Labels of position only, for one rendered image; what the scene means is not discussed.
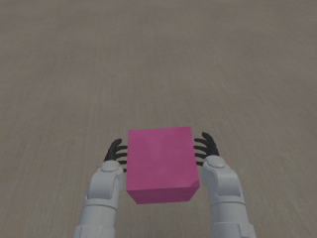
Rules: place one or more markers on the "robot left forearm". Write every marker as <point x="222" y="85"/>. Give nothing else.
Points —
<point x="100" y="203"/>

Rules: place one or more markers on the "robot right forearm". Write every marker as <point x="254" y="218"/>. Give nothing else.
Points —
<point x="226" y="200"/>

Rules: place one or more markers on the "left robot hand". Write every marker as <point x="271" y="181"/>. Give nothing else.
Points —
<point x="114" y="148"/>

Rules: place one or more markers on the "right robot hand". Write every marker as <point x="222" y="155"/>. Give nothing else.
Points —
<point x="211" y="149"/>

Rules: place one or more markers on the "carton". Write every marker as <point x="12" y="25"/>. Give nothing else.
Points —
<point x="161" y="165"/>

